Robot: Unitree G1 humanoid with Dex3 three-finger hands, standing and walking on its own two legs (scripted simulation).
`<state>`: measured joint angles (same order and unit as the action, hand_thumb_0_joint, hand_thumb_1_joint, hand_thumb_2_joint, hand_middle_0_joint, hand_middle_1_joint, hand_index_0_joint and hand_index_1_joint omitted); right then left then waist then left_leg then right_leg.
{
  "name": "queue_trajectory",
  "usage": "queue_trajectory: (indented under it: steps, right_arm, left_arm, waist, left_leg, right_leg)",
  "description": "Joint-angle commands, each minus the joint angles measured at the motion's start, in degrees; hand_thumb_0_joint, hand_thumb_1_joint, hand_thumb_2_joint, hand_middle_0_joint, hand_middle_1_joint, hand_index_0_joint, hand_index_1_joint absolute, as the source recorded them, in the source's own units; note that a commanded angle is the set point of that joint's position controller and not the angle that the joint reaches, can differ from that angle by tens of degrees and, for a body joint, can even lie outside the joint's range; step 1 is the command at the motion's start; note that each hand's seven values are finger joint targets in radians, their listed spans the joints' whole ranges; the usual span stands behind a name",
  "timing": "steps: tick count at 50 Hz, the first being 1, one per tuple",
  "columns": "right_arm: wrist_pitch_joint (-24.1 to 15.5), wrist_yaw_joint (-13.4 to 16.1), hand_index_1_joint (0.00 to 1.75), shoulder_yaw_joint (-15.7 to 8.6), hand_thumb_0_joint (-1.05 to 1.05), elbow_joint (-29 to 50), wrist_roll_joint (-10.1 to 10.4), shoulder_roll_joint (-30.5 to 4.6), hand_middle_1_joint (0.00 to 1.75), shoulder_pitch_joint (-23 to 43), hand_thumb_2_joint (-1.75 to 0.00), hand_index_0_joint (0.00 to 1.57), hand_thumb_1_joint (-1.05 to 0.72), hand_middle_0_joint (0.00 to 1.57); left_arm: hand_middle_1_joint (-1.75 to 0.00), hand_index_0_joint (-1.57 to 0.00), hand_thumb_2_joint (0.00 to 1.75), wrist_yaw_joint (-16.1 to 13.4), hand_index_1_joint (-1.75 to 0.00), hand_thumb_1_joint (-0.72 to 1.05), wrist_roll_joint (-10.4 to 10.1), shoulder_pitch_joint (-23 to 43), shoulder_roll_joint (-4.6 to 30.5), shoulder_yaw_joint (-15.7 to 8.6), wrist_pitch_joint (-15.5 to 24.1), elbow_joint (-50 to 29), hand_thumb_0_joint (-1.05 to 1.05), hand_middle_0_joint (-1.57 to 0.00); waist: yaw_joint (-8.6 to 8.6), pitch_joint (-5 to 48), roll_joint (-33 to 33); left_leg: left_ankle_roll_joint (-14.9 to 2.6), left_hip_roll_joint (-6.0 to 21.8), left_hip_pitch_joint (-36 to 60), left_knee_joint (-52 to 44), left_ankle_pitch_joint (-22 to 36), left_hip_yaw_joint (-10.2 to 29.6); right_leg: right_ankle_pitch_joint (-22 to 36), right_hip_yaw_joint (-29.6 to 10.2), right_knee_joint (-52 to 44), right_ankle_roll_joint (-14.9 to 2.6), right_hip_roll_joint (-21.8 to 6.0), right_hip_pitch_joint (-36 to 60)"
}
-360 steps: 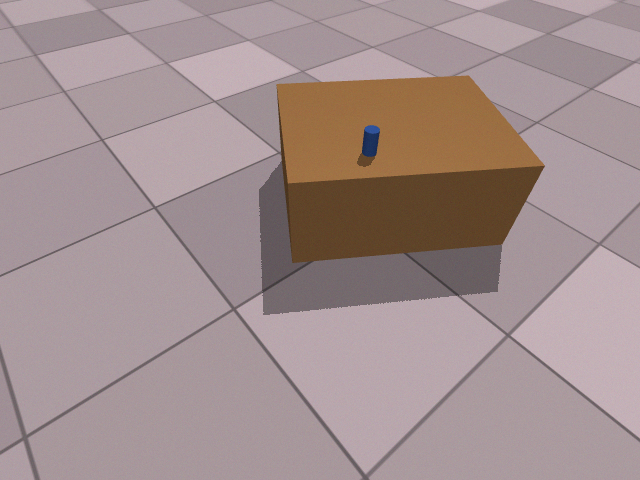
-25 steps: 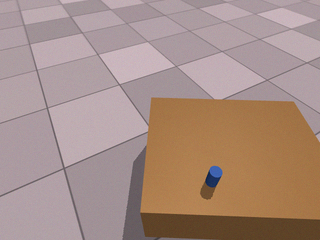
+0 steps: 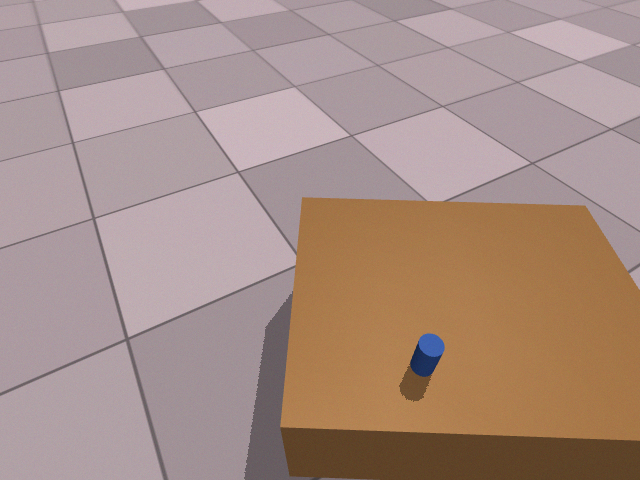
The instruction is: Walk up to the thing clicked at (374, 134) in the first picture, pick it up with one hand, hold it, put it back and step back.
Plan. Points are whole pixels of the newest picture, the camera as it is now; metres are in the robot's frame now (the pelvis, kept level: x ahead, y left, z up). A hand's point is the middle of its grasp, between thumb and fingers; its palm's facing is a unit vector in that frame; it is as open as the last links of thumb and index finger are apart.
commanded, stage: stand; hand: right
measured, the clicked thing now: (426, 355) +0.45 -0.23 -0.32
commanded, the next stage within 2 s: go down in 0.16 s
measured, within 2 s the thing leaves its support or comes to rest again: neither
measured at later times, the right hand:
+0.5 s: hand out of the picture +0.14 -0.24 -0.15, palm faces +0.07 +0.95 -0.31, open 11.0 cm
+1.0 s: hand out of the picture +0.15 -0.27 -0.15, palm faces +0.11 +0.94 -0.32, open 17.4 cm
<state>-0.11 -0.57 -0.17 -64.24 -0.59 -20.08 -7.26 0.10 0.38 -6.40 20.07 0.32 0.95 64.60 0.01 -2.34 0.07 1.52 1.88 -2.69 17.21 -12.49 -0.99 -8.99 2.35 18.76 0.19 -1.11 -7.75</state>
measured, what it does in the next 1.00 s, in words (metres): stands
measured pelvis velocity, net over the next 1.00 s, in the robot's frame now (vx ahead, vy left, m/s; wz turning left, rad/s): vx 0.00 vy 0.01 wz -0.02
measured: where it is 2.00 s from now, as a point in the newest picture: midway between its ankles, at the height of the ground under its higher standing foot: outside the picture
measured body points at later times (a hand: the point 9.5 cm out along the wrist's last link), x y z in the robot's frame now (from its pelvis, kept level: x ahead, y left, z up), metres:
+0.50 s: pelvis -0.03 +0.00 -0.02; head +0.02 +0.01 +0.43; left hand +0.15 +0.29 -0.12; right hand +0.14 -0.29 -0.13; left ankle -0.03 +0.13 -0.75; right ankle +0.01 -0.12 -0.75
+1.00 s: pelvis +0.00 +0.01 -0.03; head +0.04 +0.01 +0.41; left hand +0.16 +0.29 -0.11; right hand +0.14 -0.32 -0.12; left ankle -0.03 +0.13 -0.75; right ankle +0.01 -0.12 -0.75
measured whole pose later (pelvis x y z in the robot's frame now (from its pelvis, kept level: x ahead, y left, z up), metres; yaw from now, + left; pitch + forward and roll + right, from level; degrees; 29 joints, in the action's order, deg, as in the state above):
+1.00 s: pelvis +0.00 +0.01 -0.03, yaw -1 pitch +8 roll +1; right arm 13.7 -5.2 -11.5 -35.5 -0.3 -20.9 -9.0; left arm -5.0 -0.4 -14.4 15.8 -4.6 7.3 32.4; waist 0.8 3.4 -0.6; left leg 0.7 1.2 -25.8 41.3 -23.6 -2.1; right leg -19.2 0.4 42.4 0.7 -2.3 -31.4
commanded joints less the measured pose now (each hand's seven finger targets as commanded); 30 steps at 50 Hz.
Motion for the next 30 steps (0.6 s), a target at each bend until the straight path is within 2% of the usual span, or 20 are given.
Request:
queue_trajectory:
  steps: [1, 12, 13, 14, 15, 16, 17, 18, 19, 20, 21, 22, 23, 24, 25, 26, 28, 30]
  right_arm:
    - [-1.3, 1.0, 0.3, -2.2, 0.0, 3.4, 0.0, -12.7, 0.3, 1.9, -0.9, 0.2, -0.9, 0.2]
    - [-1.3, 1.1, 0.3, -2.4, 0.0, 3.4, -0.1, -12.4, 0.3, 1.8, -0.9, 0.2, -0.9, 0.2]
    - [-1.3, 1.1, 0.22, -2.4, 0.0, 3.4, -0.1, -12.6, 0.22, 1.8, -0.82, 0.12, -0.82, 0.12]
    - [-5.8, 1.4, 0.14, 0.1, 0.0, 23.5, 4.5, -1.4, 0.14, 21.9, -0.74, 0.04, -0.74, 0.04]
    - [-6.1, 1.8, 0.07, -1.4, 0.0, 27.7, 4.1, -6.5, 0.07, 20.6, -0.66, 0.03, -0.66, 0.02]
    - [-4.1, 2.2, 0.07, -2.6, 0.0, 16.8, 3.6, -8.4, 0.07, 12.5, -0.58, 0.03, -0.58, 0.02]
    - [-2.7, 1.9, 0.07, -3.8, 0.0, 13.8, 3.7, -9.2, 0.07, 11.0, -0.5, 0.02, -0.5, 0.01]
    - [-0.8, 2.3, 0.07, -6.6, 0.0, 11.3, 3.6, -11.0, 0.07, 9.9, -0.42, 0.03, -0.42, 0.02]
    - [0.1, 2.8, 0.07, -7.7, 0.0, 12.8, 3.1, -13.2, 0.07, 11.1, -0.34, 0.03, -0.34, 0.03]
    - [0.9, 2.9, 0.06, -7.7, 0.0, 14.7, 2.4, -13.7, 0.06, 13.5, -0.26, 0.03, -0.26, 0.03]
    - [2.2, 2.5, 0.06, -7.7, 0.0, 14.2, 1.7, -13.8, 0.06, 13.8, -0.23, 0.04, -0.18, 0.04]
    - [3.9, 1.7, 0.05, -8.0, 0.0, 10.6, 0.7, -13.3, 0.05, 12.8, -0.21, 0.04, -0.16, 0.04]
    - [5.3, 0.7, 0.05, -9.8, 0.0, 10.2, -0.4, -13.3, 0.05, 9.4, -0.18, 0.04, -0.08, 0.04]
    - [6.6, 0.1, 0.05, -10.3, 0.0, 10.1, -0.7, -13.7, 0.05, 7.8, -0.16, 0.04, -0.03, 0.05]
    - [8.0, -0.3, 0.05, -10.8, 0.0, 13.2, -0.7, -13.5, 0.05, 6.4, -0.14, 0.04, 0.05, 0.04]
    - [9.5, -0.9, 0.05, -10.6, 0.0, 17.2, -0.6, -13.1, 0.05, 6.6, -0.13, 0.05, 0.06, 0.05]
    - [12.3, -2.3, 0.05, -10.1, 0.0, 20.1, -0.6, -12.5, 0.05, 3.7, -0.11, 0.05, 0.13, 0.06]
    - [13.7, -2.4, 0.06, -10.5, 0.0, 25.2, -0.2, -13.4, 0.06, 7.9, -0.1, 0.04, 0.27, 0.03]
  left_arm:
    - [-0.3, -0.2, 0.9, -0.6, -0.3, 0.9, 0.2, 1.7, 12.5, -2.4, 1.1, -3.5, 0.0, -0.2]
    - [-0.3, -0.2, 0.9, -0.6, -0.3, 0.9, 0.2, 2.3, 12.6, -2.5, 0.9, -3.6, 0.0, -0.2]
    - [-0.22, -0.12, 0.82, -0.5, -0.22, 0.82, 0.2, 2.0, 12.6, -2.5, 0.9, -3.6, 0.0, -0.12]
    - [-0.14, -0.04, 0.74, -0.9, -0.14, 0.74, -5.0, 22.1, 3.5, -2.1, 7.2, -23.7, 0.0, -0.04]
    - [-0.06, -0.01, 0.66, -1.7, -0.06, 0.66, -5.0, 20.5, 6.5, -2.2, 8.5, -26.6, 0.0, -0.02]
    - [-0.03, -0.01, 0.58, -2.4, -0.04, 0.58, -4.8, 14.5, 10.6, -4.7, 7.9, -20.3, 0.0, -0.02]
    - [-0.04, -0.01, 0.5, -2.2, -0.04, 0.5, -5.1, 10.6, 10.5, -5.5, 7.1, -16.8, 0.0, -0.02]
    - [-0.04, -0.01, 0.42, -2.6, -0.04, 0.42, -5.0, 5.4, 11.4, -8.3, 6.0, -16.8, 0.0, -0.02]
    - [-0.04, -0.02, 0.34, -3.5, -0.03, 0.36, -5.0, 5.1, 13.8, -10.2, 6.2, -20.3, 0.0, -0.02]
    - [-0.04, -0.02, 0.26, -3.9, -0.03, 0.35, -4.6, 8.7, 13.4, -9.2, 6.8, -24.2, 0.0, -0.01]
    - [-0.04, -0.02, 0.23, -4.0, -0.03, 0.29, -4.1, 4.4, 12.1, -9.4, 6.4, -24.9, 0.0, -0.01]
    - [-0.04, -0.03, 0.21, -3.9, -0.03, 0.25, -3.0, -0.9, 9.4, -9.0, 5.2, -17.1, 0.0, -0.02]
    - [-0.04, -0.03, 0.18, -3.3, -0.03, 0.17, -2.0, -3.1, 7.3, -9.4, 4.9, -16.7, 0.0, -0.02]
    - [-0.04, -0.04, 0.16, -3.1, -0.03, 0.09, -1.8, -1.1, 7.4, -9.5, 5.1, -17.8, 0.0, -0.03]
    - [-0.05, -0.05, 0.13, -2.9, -0.03, 0.01, -1.7, 0.6, 10.3, -11.2, 5.7, -26.8, 0.0, -0.04]
    - [-0.05, -0.05, 0.12, -2.6, -0.04, -0.05, -2.0, 0.0, 10.9, -11.3, 5.6, -31.1, 0.0, -0.04]
    - [-0.05, -0.06, 0.09, -1.8, -0.04, -0.15, -2.3, -8.2, 5.1, -8.1, 3.9, -22.9, 0.0, -0.04]
    - [-0.05, -0.06, 0.08, -1.6, -0.04, -0.26, -2.6, -0.1, 6.7, -8.6, 4.6, -29.9, 0.0, -0.05]
  waist:
    - [0.1, 4.0, 0.6]
    - [-0.02, 2.8, 0.0]
    - [0.01, 3.0, 0.2]
    - [1.03, 3.1, -4.4]
    - [-0.57, 4.3, -4.1]
    - [-1.0, 2.2, -2.2]
    - [0.22, 0.3, 0.4]
    - [0.68, 4.9, 1.0]
    - [2.05, 10.4, 0.1]
    - [1.29, 15.8, 1.5]
    - [1.4, 18.4, 2.1]
    - [0.58, 12.3, -0.1]
    - [0.64, 12.0, 0.4]
    - [0.01, 13.3, 0.3]
    - [1.12, 19.8, 1.9]
    - [1.15, 20.7, 2.2]
    - [0.34, 12.7, -3.7]
    - [0.41, 12.8, -3.1]
  left_leg:
    - [-2.28, 6.5, -1.5, -2.9, 9.6, 4.3]
    - [-2.28, 6.5, -2.6, -3.5, 7.7, 4.3]
    - [-2.24, 6.4, -2.4, -3.5, 7.6, 4.4]
    - [-1.71, -1.7, -11.8, 3.8, 6.0, -1.0]
    - [-1.92, -2.0, -9.4, 3.6, 2.5, -1.5]
    - [-1.78, -2.1, -10.4, 3.7, -0.2, -1.8]
    - [-1.27, -2.2, -13.6, 5.4, -0.6, -2.4]
    - [-1.26, -2.1, -13.4, 6.7, 2.2, -2.4]
    - [-1.22, -2.0, -12.7, 7.1, 4.6, -2.2]
    - [-1.32, -1.8, -11.7, 8.3, 6.8, -2.0]
    - [-1.44, -1.9, -11.6, 9.4, 8.6, -1.8]
    - [-1.8, -1.9, -15.6, 10.0, 7.9, -1.6]
    - [-1.82, -2.0, -17.0, 11.1, 7.3, -1.9]
    - [-1.71, -2.1, -16.1, 11.5, 7.7, -1.9]
    - [-1.51, -2.3, -13.5, 11.9, 9.6, -2.1]
    - [-1.43, -2.3, -13.3, 11.4, 9.5, -2.2]
    - [-1.91, -2.3, -17.3, 10.8, 6.3, -2.1]
    - [-1.75, -2.2, -18.3, 11.0, 3.0, -1.9]
  right_leg:
    - [11.1, -6.1, -2.1, -1.44, -7.0, 3.3]
    - [8.4, -6.1, -2.0, -1.63, -6.9, 2.6]
    - [8.4, -6.3, -2.1, -1.61, -6.8, 2.4]
    - [3.2, 0.1, 3.0, -0.76, 0.3, -3.2]
    - [-0.2, -0.7, 2.2, -0.32, -0.1, -2.4]
    - [-2.5, -0.9, 2.7, -0.71, 0.0, -4.4]
    - [-2.7, -0.8, 4.6, -0.82, 0.3, -5.5]
    - [0.2, -0.8, 6.1, -0.88, 0.5, -5.1]
    - [2.7, -0.9, 7.0, -0.78, 0.4, -3.0]
    - [5.4, -1.2, 8.5, -0.72, 0.2, -2.2]
    - [7.2, -1.1, 9.8, -0.76, 0.4, -2.1]
    - [6.6, -0.8, 10.6, -0.96, 0.7, -5.9]
    - [6.0, -0.7, 11.6, -1.15, 0.8, -7.0]
    - [6.2, -0.5, 12.3, -1.2, 1.0, -6.9]
    - [7.8, -0.5, 12.7, -1.19, 1.0, -4.5]
    - [7.2, -0.3, 12.2, -1.05, 1.2, -4.4]
    - [3.9, 0.2, 11.6, -0.93, 1.5, -7.7]
    - [0.5, -0.1, 12.1, -0.98, 1.3, -10.3]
